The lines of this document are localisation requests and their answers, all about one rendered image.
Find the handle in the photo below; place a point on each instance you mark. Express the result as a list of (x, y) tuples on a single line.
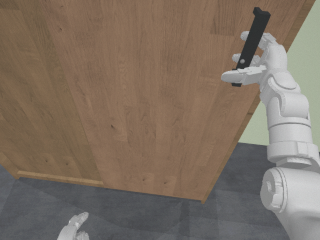
[(255, 34)]

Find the wardrobe door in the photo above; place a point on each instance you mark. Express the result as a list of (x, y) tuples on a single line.
[(40, 127), (145, 76)]

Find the right robot upper arm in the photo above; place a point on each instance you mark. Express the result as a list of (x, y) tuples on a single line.
[(294, 196)]

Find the robot left hand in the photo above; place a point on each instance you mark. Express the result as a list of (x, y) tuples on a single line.
[(69, 232)]

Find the robot right hand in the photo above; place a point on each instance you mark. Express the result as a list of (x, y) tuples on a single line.
[(273, 57)]

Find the right robot forearm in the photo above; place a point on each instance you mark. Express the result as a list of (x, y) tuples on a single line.
[(288, 123)]

